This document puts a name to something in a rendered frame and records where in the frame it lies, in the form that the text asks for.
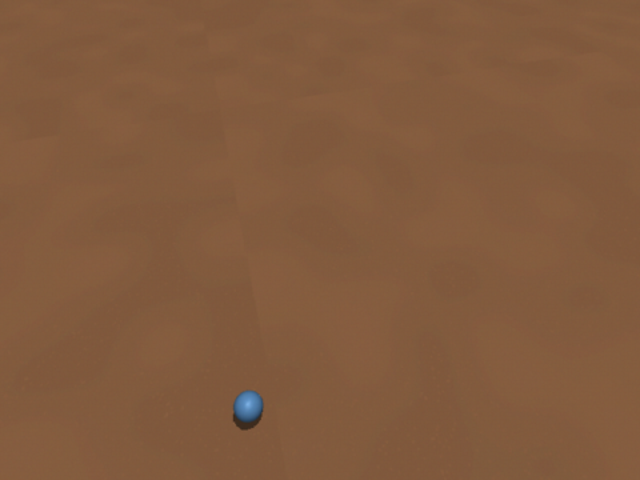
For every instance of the ball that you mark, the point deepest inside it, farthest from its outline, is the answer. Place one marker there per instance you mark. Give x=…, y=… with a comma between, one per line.
x=248, y=406

